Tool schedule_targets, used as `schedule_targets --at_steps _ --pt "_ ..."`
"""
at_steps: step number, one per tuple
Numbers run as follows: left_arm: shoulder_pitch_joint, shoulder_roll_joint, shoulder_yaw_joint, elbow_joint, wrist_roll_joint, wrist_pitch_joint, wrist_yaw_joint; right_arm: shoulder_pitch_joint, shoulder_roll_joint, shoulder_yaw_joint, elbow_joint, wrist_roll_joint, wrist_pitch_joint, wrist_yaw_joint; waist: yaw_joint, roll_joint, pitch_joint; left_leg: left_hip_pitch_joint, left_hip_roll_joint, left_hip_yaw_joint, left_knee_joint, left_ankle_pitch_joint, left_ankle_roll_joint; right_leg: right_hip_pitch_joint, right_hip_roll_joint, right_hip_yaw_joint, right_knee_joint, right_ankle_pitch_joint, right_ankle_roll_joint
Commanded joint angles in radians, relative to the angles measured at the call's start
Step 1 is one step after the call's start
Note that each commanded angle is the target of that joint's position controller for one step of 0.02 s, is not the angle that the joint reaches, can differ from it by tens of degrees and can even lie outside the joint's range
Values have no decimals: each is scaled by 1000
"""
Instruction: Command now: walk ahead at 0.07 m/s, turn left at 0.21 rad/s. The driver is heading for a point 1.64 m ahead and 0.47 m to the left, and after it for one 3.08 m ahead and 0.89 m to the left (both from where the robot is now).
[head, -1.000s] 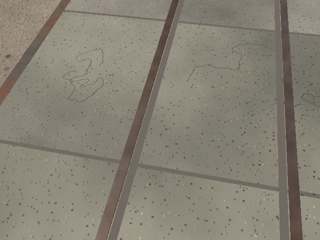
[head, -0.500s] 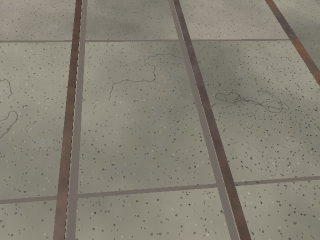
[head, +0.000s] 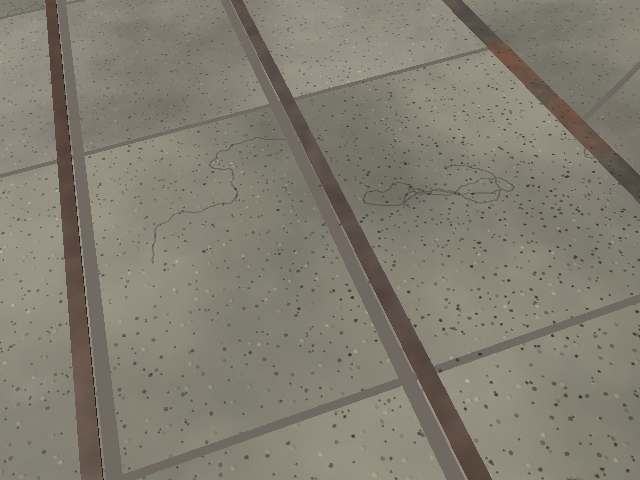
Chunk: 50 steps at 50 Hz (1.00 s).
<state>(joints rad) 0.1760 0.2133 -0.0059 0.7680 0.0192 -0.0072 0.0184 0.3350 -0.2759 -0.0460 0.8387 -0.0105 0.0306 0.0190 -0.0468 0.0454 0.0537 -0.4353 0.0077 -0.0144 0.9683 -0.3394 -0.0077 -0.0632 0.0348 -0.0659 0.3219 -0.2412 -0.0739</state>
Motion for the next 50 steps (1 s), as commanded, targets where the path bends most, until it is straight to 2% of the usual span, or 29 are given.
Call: schedule_targets --at_steps 1,4,7,12,13,14,15,16,17,18,19,20,21,22,25,30,34,37,39,40,41,42,43,44,45,46,47,50 --pt "21 159 42 -30 -5 -10 20 35 -90 -30 -29 -5 3 -2 25 -152 -27 -53 -8 4 35 47 -12 39 -263 27 -27 801 -74" --pt "56 152 43 -7 -5 0 26 -42 -61 -24 -61 -14 13 3 53 -157 -2 -98 9 32 -47 43 -17 61 -276 10 -8 761 -98" --pt "84 163 51 13 -2 5 27 -91 -39 -16 -93 -15 17 11 69 -154 -4 -89 13 58 -129 22 2 77 -300 6 27 764 -124" --pt "69 190 69 21 -2 13 21 -108 -40 -18 -127 -10 18 15 59 -154 -27 10 -9 103 -251 -41 61 53 -321 -2 129 780 -118" --pt "64 197 73 22 -4 14 20 -96 -44 -21 -131 -8 14 12 51 -149 -43 50 -22 110 -293 -47 77 47 -317 -9 181 793 -105" --pt "56 202 76 22 -7 15 21 -60 -49 -25 -127 -12 6 8 22 -125 -73 129 -39 111 -373 -2 97 22 -297 -35 280 798 -79" --pt "52 210 79 22 -10 15 20 12 -72 -33 -117 -21 -9 0 -31 -60 -122 267 -23 48 -511 176 130 -56 -252 -80 450 715 -25" --pt "63 160 64 -29 -17 12 14 63 -225 -70 -133 -29 -20 -12 -40 143 -209 472 240 -329 -582 559 244 -308 -121 -134 768 239 54" --pt "25 141 61 -58 6 30 10 96 -267 -82 -118 18 -13 -11 -30 161 -256 466 386 -552 -610 877 393 -436 37 6 948 -409 79" --pt "50 138 61 -37 20 44 5 113 -235 -73 -103 40 -12 -9 -12 13 -209 439 360 -413 -545 981 401 -446 -27 100 1006 -409 84" --pt "58 123 51 -48 4 42 9 25 -228 -78 -126 27 0 -19 -7 96 -164 358 347 -422 -621 619 412 -492 -24 95 991 -358 94" --pt "10 164 62 -42 5 39 14 -74 -157 -57 -143 17 15 -27 22 24 -46 260 249 -354 -686 361 332 -502 -67 110 892 -253 99" --pt "7 186 71 -47 11 40 14 -143 -124 -44 -154 15 21 -32 52 54 -8 205 181 -305 -695 310 278 -471 -70 101 815 -202 104" --pt "36 181 70 -27 18 45 8 -149 -120 -41 -157 4 21 -29 59 46 -26 205 146 -273 -684 384 261 -440 -52 85 800 -172 111" --pt "61 139 62 -31 7 55 -1 -104 -164 -56 -144 3 2 -20 55 16 -78 247 127 -263 -660 438 243 -426 -37 88 702 -146 124" --pt "-11 149 64 -69 5 58 6 -83 -177 -65 -149 -7 8 -16 18 79 -75 234 124 -363 -676 197 248 -440 -30 110 568 -136 132" --pt "-32 149 61 -89 -4 42 12 -90 -187 -73 -159 -15 12 -11 11 82 -87 224 126 -437 -641 245 244 -383 -5 120 469 -152 116" --pt "6 155 59 -94 -16 27 19 -117 -187 -77 -164 -13 14 -7 27 96 -106 226 119 -495 -603 365 220 -290 21 125 344 -169 89" --pt "81 149 57 -81 -16 12 29 -160 -177 -74 -169 0 16 -8 78 82 -105 171 73 -497 -559 331 159 -142 25 123 110 -61 70" --pt "112 184 65 -74 -6 3 38 -162 -145 -64 -175 9 13 -13 86 21 -108 107 20 -446 -494 208 103 -53 -60 188 -28 -28 52" --pt "70 279 80 -97 12 3 43 -109 -63 -44 -188 19 8 -14 40 -216 -116 -23 -115 -259 -295 -58 38 16 -316 467 -130 -74 -26" --pt "27 311 90 -108 16 10 32 -100 -131 -61 -179 -9 9 -25 40 -257 -71 -86 -195 -121 -114 -244 24 -94 -419 591 -116 77 -134" --pt "37 247 75 -108 12 10 23 -88 -164 -71 -163 -23 10 -26 29 -176 -66 -51 -146 -147 16 -229 19 -130 -404 544 -83 183 -171" --pt "-4 192 59 -111 2 7 17 -77 -153 -71 -140 -19 13 -21 8 -131 -44 -40 -132 -155 72 -172 14 -148 -340 439 -62 238 -154" --pt "-37 172 54 -117 1 6 14 -60 -141 -68 -123 -14 17 -15 -5 -141 -40 -35 -131 -145 108 -122 3 -138 -274 346 -44 290 -121" --pt "-37 172 53 -115 1 3 17 -50 -130 -65 -115 -14 22 -8 -2 -185 -54 -45 -135 -135 128 -101 -8 -101 -242 297 -27 370 -110" --pt "-17 171 53 -108 1 1 18 -52 -123 -60 -109 -11 25 -4 10 -195 -67 -46 -138 -126 123 -98 -21 -67 -225 261 -7 460 -109" --pt "50 168 53 -76 -1 -5 16 -115 -95 -42 -114 0 32 -4 52 -187 -90 -37 -123 -114 2 -102 -43 23 -232 239 26 546 -122"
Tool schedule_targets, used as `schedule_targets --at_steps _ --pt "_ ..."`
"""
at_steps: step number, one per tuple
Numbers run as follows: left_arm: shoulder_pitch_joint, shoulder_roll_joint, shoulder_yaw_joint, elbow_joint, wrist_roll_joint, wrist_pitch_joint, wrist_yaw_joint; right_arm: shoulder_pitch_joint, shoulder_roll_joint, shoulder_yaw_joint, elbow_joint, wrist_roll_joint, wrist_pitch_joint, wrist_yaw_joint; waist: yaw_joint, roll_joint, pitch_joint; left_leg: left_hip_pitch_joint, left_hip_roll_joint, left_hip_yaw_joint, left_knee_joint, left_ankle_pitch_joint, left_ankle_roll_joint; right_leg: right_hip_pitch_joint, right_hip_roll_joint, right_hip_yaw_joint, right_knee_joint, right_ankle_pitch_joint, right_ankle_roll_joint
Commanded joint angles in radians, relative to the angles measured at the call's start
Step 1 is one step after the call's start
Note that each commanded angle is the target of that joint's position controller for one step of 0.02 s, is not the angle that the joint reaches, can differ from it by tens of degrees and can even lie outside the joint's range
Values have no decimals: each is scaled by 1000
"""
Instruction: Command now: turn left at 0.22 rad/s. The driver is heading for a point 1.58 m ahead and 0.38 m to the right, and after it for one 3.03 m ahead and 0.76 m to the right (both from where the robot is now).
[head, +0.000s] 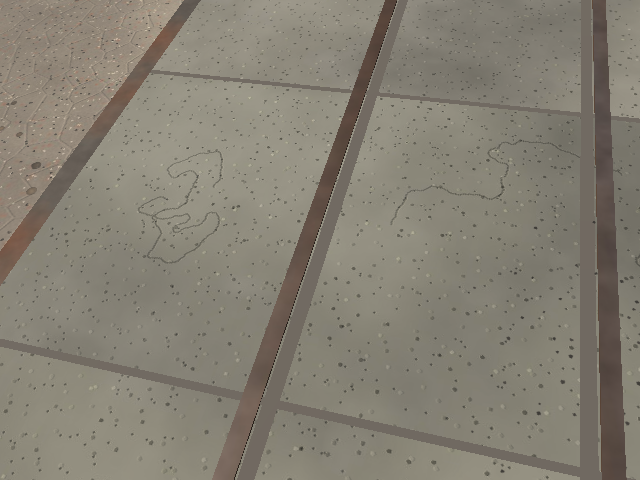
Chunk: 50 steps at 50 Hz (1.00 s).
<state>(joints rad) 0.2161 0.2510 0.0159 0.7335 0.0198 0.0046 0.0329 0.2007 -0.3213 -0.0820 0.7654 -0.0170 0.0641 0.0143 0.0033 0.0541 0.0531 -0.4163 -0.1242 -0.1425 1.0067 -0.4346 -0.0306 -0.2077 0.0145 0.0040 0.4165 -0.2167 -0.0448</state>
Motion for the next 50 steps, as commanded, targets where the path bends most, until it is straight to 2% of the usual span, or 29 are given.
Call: schedule_targets --at_steps 1,4,6,7,8,9,10,11,12,14,16,18,20,21,23,25,26,27,28,29,30,33,35,40,45,47,48,49,50 --pt "20 131 31 -32 -1 -17 1 5 -38 1 -39 8 1 -1 10 -202 -92 -33 19 24 -102 -14 -22 179 -213 167 -63 514 -153" --pt "30 127 25 -2 5 -13 -12 -18 -2 27 -18 13 7 -13 22 -241 -94 131 56 100 -360 -46 -7 129 -193 173 -59 471 -147" --pt "44 150 33 25 1 -4 -21 6 -4 30 9 16 2 -31 6 -251 -70 213 48 139 -565 75 11 107 -173 204 -25 522 -131" --pt "39 168 40 31 -8 -2 -23 39 -14 30 26 11 -8 -41 -19 -226 -67 293 61 137 -701 235 23 70 -168 216 1 545 -103" --pt "51 171 43 31 -14 -7 -25 50 -55 22 34 2 -22 -52 -17 -188 -94 391 115 77 -738 326 40 11 -165 234 12 490 -66" --pt "52 142 37 14 -22 -16 -31 64 -107 17 32 -14 -38 -63 -8 -92 -142 498 246 -24 -711 404 67 -75 -135 209 56 341 -31" --pt "40 93 27 -2 -33 -14 -32 -6 -164 4 36 1 -38 -60 30 97 -91 404 331 -80 -664 583 138 -120 -15 94 78 41 -8" --pt "22 117 31 15 -20 -2 -25 -24 -112 12 29 7 -41 -54 3 88 -87 360 372 -76 -655 590 183 -88 5 55 136 -101 1" --pt "14 121 37 18 -14 7 -24 -38 -97 15 25 6 -44 -52 -1 108 -60 340 374 -70 -657 579 198 -112 20 40 194 -130 -1" --pt "13 136 54 21 -11 24 -31 -31 -88 18 25 -2 -42 -60 -19 145 -19 323 403 -67 -658 684 235 -181 31 13 359 -271 -3" --pt "27 111 56 23 -10 33 -38 -11 -89 16 35 -5 -41 -64 -17 106 -14 341 423 -38 -642 800 261 -228 10 2 456 -357 12" --pt "6 99 52 16 -5 37 -48 11 -105 7 40 -16 -42 -56 -35 98 -33 354 405 -17 -695 462 244 -230 -6 -21 435 -316 14" --pt "-51 104 52 -10 -2 41 -72 3 -117 0 36 -19 -45 -47 -55 122 2 324 396 -31 -771 84 237 -225 -15 -37 376 -288 8" --pt "-61 108 53 -19 -4 42 -83 -8 -125 -4 33 -19 -50 -42 -51 125 20 303 397 -31 -792 -5 230 -204 -15 -45 335 -281 1" --pt "-24 108 56 -14 -8 37 -93 -37 -143 -13 28 -14 -60 -32 -13 95 28 234 394 9 -782 -54 205 -83 -1 -73 209 -237 -25" --pt "147 108 64 57 0 19 -86 -70 -125 -13 22 -10 -66 -27 74 10 -4 65 328 123 -604 -94 158 196 59 -104 49 -151 -49" --pt "274 168 84 99 11 3 -76 -79 -66 5 8 -20 -70 -21 125 -193 -29 -80 241 242 -301 -119 115 332 -61 120 -85 -300 -84" --pt "339 299 108 81 6 -14 -74 -180 10 32 -88 -24 -78 -13 148 -426 -19 -377 68 258 -37 -221 69 368 -354 722 -285 -567 -219" --pt "289 255 97 76 4 -12 -68 -199 -54 21 -87 -37 -83 -10 117 -240 54 -408 134 108 57 -162 76 271 -381 747 -316 -574 -271" --pt "216 219 85 57 -1 -14 -60 -174 -80 14 -70 -16 -95 3 68 -163 99 -384 173 95 62 -33 79 207 -338 644 -298 -523 -258" --pt "168 195 79 45 -4 -19 -53 -133 -91 12 -43 -7 -109 12 36 -126 107 -345 193 99 35 68 71 187 -274 538 -295 -392 -223" --pt "166 177 71 52 -14 -45 -43 -77 -78 18 -5 -38 -108 22 15 -126 32 -272 186 129 1 203 34 225 -177 361 -266 45 -185" --pt "214 180 73 75 -21 -55 -44 -99 -63 23 -15 -34 -98 22 19 -114 13 -296 177 143 -16 235 13 245 -165 324 -243 185 -189" --pt "297 169 72 113 -14 -55 -35 -267 -41 40 -84 -24 -95 25 70 -134 50 -339 156 167 -192 329 -17 223 -140 319 -233 268 -188" --pt "312 167 65 144 -10 -65 -21 -330 -29 54 -126 -13 -108 31 81 -153 54 -183 130 189 -394 406 35 216 -164 312 -213 462 -154" --pt "262 181 64 143 -8 -72 -17 -224 -54 44 -98 -11 -114 20 23 -159 23 -6 98 193 -449 366 77 206 -167 290 -153 646 -115" --pt "250 195 67 146 -4 -74 -17 -119 -79 32 -65 -8 -117 8 -18 -161 -32 108 67 200 -453 306 96 224 -156 273 -40 815 -98" --pt "236 206 69 151 0 -74 -21 34 -96 22 -18 -4 -122 -6 -89 -137 -115 262 51 216 -509 302 118 227 -121 225 140 881 -81" --pt "242 178 61 144 0 -77 -26 178 -137 8 11 -17 -131 -23 -144 -92 -205 473 170 97 -523 211 154 102 -80 194 380 689 -69"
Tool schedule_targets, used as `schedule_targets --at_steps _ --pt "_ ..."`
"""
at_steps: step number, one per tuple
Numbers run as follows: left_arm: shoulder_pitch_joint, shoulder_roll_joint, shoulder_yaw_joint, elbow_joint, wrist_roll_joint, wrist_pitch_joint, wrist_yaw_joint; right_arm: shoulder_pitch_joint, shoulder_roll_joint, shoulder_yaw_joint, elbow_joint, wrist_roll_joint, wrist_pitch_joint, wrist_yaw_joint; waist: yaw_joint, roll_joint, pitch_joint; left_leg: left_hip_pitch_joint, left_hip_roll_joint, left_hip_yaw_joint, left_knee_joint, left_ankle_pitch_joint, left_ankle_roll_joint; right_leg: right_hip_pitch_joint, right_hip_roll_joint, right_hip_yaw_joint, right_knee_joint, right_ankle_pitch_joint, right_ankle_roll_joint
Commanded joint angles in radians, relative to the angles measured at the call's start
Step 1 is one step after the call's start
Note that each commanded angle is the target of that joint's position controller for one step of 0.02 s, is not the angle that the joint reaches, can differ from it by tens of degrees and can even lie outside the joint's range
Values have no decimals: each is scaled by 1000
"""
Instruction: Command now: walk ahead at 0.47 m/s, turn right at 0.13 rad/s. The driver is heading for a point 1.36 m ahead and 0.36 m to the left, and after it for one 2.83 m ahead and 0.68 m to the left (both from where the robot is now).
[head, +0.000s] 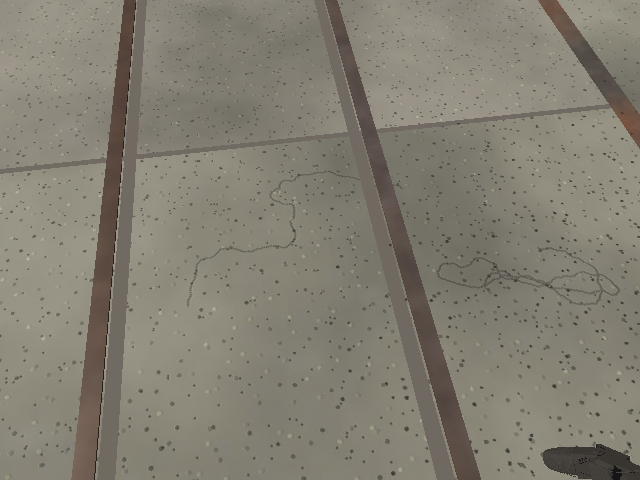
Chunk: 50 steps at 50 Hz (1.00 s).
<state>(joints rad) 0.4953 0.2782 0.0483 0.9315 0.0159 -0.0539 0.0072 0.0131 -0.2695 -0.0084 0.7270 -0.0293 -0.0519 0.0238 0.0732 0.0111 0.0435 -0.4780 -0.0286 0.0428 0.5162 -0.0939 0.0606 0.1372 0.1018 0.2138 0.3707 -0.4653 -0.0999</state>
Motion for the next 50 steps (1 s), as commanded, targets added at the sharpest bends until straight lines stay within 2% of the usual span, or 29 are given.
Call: schedule_targets --at_steps 1,2,3,4,5,6,8,10,13,18,21,22,23,24,25,26,27,28,29,30,31,35,38,41,45,47,48,49,50 --pt "43 48 8 -78 -16 -22 -7 462 -278 -85 55 -30 -18 -41 -182 154 -319 749 338 -546 -92 -356 168 -494 -27 -87 780 403 27" --pt "79 83 13 -71 -6 -23 -12 426 -274 -90 85 -4 -5 -26 -137 252 -309 730 414 -914 -277 -385 247 -668 58 -73 934 -29 26" --pt "0 114 15 -75 19 -20 -11 302 -196 -77 63 16 -3 -17 -92 124 -132 584 379 -797 -287 -450 244 -738 -35 -78 964 58 12" --pt "-101 118 11 -90 28 -24 -18 244 -130 -64 53 22 -7 -9 -97 24 -54 462 328 -635 -287 -361 231 -730 -82 -103 916 134 11" --pt "-146 104 8 -105 30 -25 -23 231 -104 -55 60 14 -12 -7 -79 11 -23 388 271 -536 -300 -247 207 -709 -114 -119 854 160 15" --pt "-159 98 5 -117 39 -20 -27 246 -94 -49 78 15 -18 -9 -61 30 -11 341 234 -476 -307 -130 195 -684 -134 -126 805 163 28" --pt "-156 69 -6 -123 44 -7 -34 285 -99 -50 108 19 -31 -8 -42 56 -27 306 197 -406 -312 46 201 -649 -143 -152 739 160 56" --pt "-204 55 -16 -143 42 0 -37 320 -118 -57 125 25 -34 -11 -44 51 -18 277 184 -364 -332 80 215 -666 -155 -178 651 170 87" --pt "-370 40 -31 -204 34 3 -38 366 -127 -64 139 27 -26 -16 -81 49 27 243 156 -336 -366 47 203 -696 -163 -207 464 286 126" --pt "-527 44 -39 -261 14 -3 -37 440 -144 -78 149 21 -19 -16 -140 52 3 303 141 -342 -296 152 155 -640 -124 -215 273 417 146" --pt "-512 68 -31 -272 10 -14 -28 428 -161 -87 138 14 -12 -24 -119 68 -16 331 156 -388 -211 215 121 -539 -101 -196 186 349 128" --pt "-463 80 -25 -260 9 -19 -24 410 -170 -91 131 13 -10 -27 -93 72 -29 321 154 -404 -168 224 107 -462 -88 -196 146 315 117" --pt "-369 98 -15 -232 11 -28 -15 391 -173 -92 124 16 -11 -26 -46 48 -65 297 120 -393 -67 255 87 -328 -76 -199 78 312 99" --pt "-252 151 4 -208 25 -43 0 386 -149 -88 114 25 -19 -19 5 -20 -144 231 55 -341 124 200 61 -149 -166 -118 36 272 63" --pt "-108 239 26 -208 50 -43 18 397 -62 -67 70 52 -26 -17 52 -167 -300 54 -26 -217 411 -88 24 97 -436 167 -11 49 -3" --pt "-123 274 41 -195 39 -22 18 450 -64 -66 41 47 -17 -20 -3 -320 -318 -151 -97 -124 579 -462 20 123 -562 516 -119 -34 -90" --pt "-186 179 26 -210 33 -13 12 446 -113 -75 78 21 2 -27 -35 -155 -190 -204 -4 -141 675 -399 25 9 -531 441 -111 -95 -95" --pt "-236 100 8 -219 25 -16 6 391 -105 -75 81 12 7 -16 -38 -62 -98 -195 26 -139 674 -315 21 -96 -472 295 -123 -14 -79" --pt "-262 70 0 -217 26 -20 3 363 -84 -73 75 11 11 -6 -55 -67 -53 -168 53 -130 644 -266 12 -173 -426 168 -150 127 -56" --pt "-255 60 -4 -205 23 -28 5 340 -82 -76 66 -3 21 2 -64 -105 -34 -155 72 -121 624 -248 4 -210 -393 80 -162 224 -41" --pt "-247 58 -3 -194 19 -36 4 339 -75 -74 67 -9 33 11 -72 -120 -29 -145 75 -110 628 -227 -5 -226 -365 12 -170 313 -31" --pt "-190 76 10 -160 3 -60 -4 241 -58 -69 18 -8 53 33 -77 -100 -35 -219 87 -96 621 -130 -24 -196 -369 -125 -191 546 -50" --pt "-161 71 11 -137 4 -57 -5 137 -49 -60 -24 -8 53 45 -64 -95 -4 -259 91 -68 509 -35 -37 -188 -351 -225 -208 600 -48" --pt "-146 85 15 -120 5 -54 -4 33 -28 -42 -61 -5 47 58 -44 -100 21 -190 88 -16 308 67 -26 -201 -331 -314 -211 603 -31" --pt "-85 120 26 -85 5 -39 6 -55 -38 -36 -103 -13 46 63 -24 -96 41 -128 65 58 153 -7 25 -114 -366 -371 -165 715 -14" --pt "-72 145 30 -72 8 -25 13 -33 -52 -41 -104 -18 46 54 -43 -110 12 -44 11 98 112 -104 65 -65 -371 -415 -46 997 0" --pt "-66 163 33 -67 9 -16 16 22 -65 -49 -91 -20 44 48 -70 -117 -28 32 -27 110 95 -153 89 -49 -372 -431 68 1135 4" --pt "-64 176 35 -67 7 -6 18 133 -85 -61 -60 -23 36 39 -116 -110 -96 164 -67 109 56 -170 117 -71 -369 -445 238 1169 9" --pt "-66 168 31 -76 7 -1 17 303 -120 -81 -3 -34 28 25 -191 -60 -190 416 -57 47 -10 -146 153 -212 -348 -459 477 1009 32"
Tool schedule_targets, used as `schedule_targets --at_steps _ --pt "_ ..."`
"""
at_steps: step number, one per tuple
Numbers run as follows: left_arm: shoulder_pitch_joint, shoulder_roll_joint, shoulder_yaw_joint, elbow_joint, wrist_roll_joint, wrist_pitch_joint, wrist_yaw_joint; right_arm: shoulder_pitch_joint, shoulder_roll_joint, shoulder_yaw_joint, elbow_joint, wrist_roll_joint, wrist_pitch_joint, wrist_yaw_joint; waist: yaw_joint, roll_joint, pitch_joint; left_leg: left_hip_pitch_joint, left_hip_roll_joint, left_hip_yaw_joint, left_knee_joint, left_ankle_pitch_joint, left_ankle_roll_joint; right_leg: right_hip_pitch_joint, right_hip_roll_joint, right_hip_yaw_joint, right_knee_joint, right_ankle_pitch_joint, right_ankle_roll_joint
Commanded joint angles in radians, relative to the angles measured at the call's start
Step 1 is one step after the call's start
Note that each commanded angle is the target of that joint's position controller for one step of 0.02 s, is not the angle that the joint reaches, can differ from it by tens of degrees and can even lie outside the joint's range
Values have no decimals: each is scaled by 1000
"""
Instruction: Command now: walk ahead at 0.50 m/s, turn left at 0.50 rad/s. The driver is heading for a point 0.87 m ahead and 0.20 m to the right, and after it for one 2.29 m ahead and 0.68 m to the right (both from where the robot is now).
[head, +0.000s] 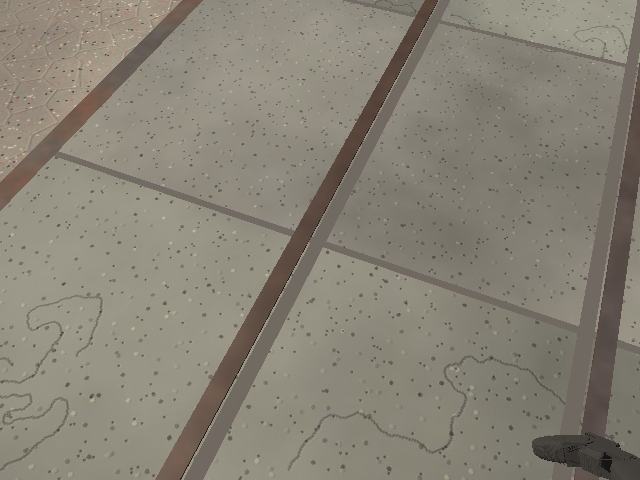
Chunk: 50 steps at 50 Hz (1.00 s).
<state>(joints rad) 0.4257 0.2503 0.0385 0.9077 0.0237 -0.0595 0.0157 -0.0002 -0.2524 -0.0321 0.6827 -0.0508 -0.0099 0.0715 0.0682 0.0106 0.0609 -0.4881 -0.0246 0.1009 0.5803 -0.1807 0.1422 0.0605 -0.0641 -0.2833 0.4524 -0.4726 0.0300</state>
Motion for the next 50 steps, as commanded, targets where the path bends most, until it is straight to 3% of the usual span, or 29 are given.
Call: schedule_targets --at_steps 1,2,3,4,5,6,8,10,15,20,23,26,27,28,29,30,31,32,33,35,37,39,42,47,49,50 --pt "42 94 14 -108 -13 1 -7 390 -240 -86 48 -17 -14 -42 -178 133 -332 760 232 -422 -108 -220 163 -506 -98 40 733 390 -52" --pt "3 113 20 -150 -9 -5 -15 396 -282 -92 26 18 -5 -50 -173 177 -413 837 425 -865 -272 -114 247 -720 59 189 953 -76 -24" --pt "-97 146 29 -156 -7 -5 -16 384 -243 -84 49 31 1 -64 -188 42 -283 758 390 -674 -281 26 213 -799 -1 282 960 42 -36" --pt "-107 117 17 -152 -22 -14 -19 330 -187 -69 60 32 -8 -71 -147 26 -165 608 355 -525 -284 169 185 -773 -32 281 897 114 -46" --pt "-82 103 14 -126 -20 -13 -21 290 -138 -53 68 30 -20 -71 -99 -9 -105 489 299 -414 -305 265 131 -701 -62 290 802 142 -53" --pt "-49 97 14 -106 -3 3 -25 261 -111 -41 77 33 -33 -71 -60 4 -78 402 259 -336 -330 312 97 -630 -73 299 747 153 -51" --pt "2 88 17 -69 6 35 -38 261 -89 -32 92 31 -61 -66 -38 24 -79 339 226 -252 -375 356 69 -555 -56 305 717 183 -51" --pt "-28 76 22 -68 -2 44 -49 286 -106 -37 117 33 -76 -64 -37 31 -50 345 212 -191 -413 356 43 -605 -42 323 678 246 -54" --pt "-190 64 25 -101 -4 43 -53 345 -89 -28 158 36 -88 -71 -78 44 17 424 196 -82 -460 357 -17 -758 -11 336 515 427 -53" --pt "-337 28 3 -146 6 35 -65 406 -81 -17 203 35 -91 -90 -117 41 47 524 214 3 -449 505 -31 -755 9 234 292 498 -69" --pt "-380 22 -5 -175 7 32 -71 443 -96 -14 235 29 -82 -103 -119 44 42 613 236 48 -370 729 -44 -711 48 165 191 427 -110" --pt "-265 53 8 -151 9 36 -61 420 -146 -23 242 24 -69 -119 -52 94 -42 654 258 84 -141 1139 -61 -540 138 110 172 273 -179" --pt "-168 78 20 -125 11 32 -56 404 -163 -27 236 20 -62 -120 -8 99 -96 626 266 89 10 1142 -57 -429 159 123 146 236 -208" --pt "-32 111 39 -86 20 23 -50 377 -174 -30 224 23 -57 -117 64 76 -164 527 251 102 227 985 -57 -238 164 167 53 256 -246" --pt "90 198 70 -64 28 24 -34 359 -147 -22 188 28 -64 -108 118 -37 -251 310 188 120 558 554 -70 -10 -22 412 6 189 -321" --pt "18 284 94 -85 11 36 -28 381 -70 -13 120 41 -75 -85 17 -276 -299 -142 -62 22 908 -344 -122 237 -277 989 -94 305 -495" --pt "0 253 92 -81 -25 41 -31 297 -121 -17 109 21 -86 -80 47 -63 -253 -251 10 -168 921 -271 -105 203 -260 948 -140 318 -488" --pt "-52 210 80 -85 -24 41 -25 258 -113 -13 86 34 -100 -73 16 -25 -143 -262 56 -170 850 -184 -105 77 -243 831 -170 346 -451" --pt "-90 153 66 -82 -18 40 -24 271 -115 -14 93 37 -105 -73 -36 47 -53 -214 90 -156 747 -149 -111 -60 -199 742 -199 438 -399" --pt "-144 119 51 -90 -21 24 -17 294 -96 -9 96 6 -68 -71 -92 33 -28 -109 119 -152 633 -138 -145 -199 -106 612 -225 552 -348" --pt "-125 141 54 -84 -25 4 -21 294 -81 -6 85 -3 -36 -65 -103 2 -41 -80 118 -124 559 -124 -172 -246 -65 560 -233 643 -341" --pt "-98 168 62 -79 -24 -2 -22 232 -74 -3 55 0 -26 -61 -92 -20 -31 -102 121 -103 460 -58 -194 -267 -35 538 -248 651 -326" --pt "-42 170 64 -72 -26 3 -22 99 -72 1 8 5 -25 -58 -41 -54 -17 -146 112 -92 287 68 -209 -230 -6 539 -238 641 -281" --pt "38 184 69 -68 -15 11 -14 -48 -80 10 -47 18 -37 -52 27 -78 -32 -161 66 -100 101 146 -194 -98 -25 596 -169 698 -258" --pt "33 195 72 -77 -8 12 -8 -64 -95 10 -63 22 -46 -52 22 -86 -33 -120 50 -116 37 120 -177 -70 -47 635 -131 723 -246" --pt "10 204 74 -87 -5 10 -3 -35 -109 6 -59 23 -51 -53 0 -92 -36 -60 43 -128 -3 97 -165 -79 -55 652 -111 728 -230"
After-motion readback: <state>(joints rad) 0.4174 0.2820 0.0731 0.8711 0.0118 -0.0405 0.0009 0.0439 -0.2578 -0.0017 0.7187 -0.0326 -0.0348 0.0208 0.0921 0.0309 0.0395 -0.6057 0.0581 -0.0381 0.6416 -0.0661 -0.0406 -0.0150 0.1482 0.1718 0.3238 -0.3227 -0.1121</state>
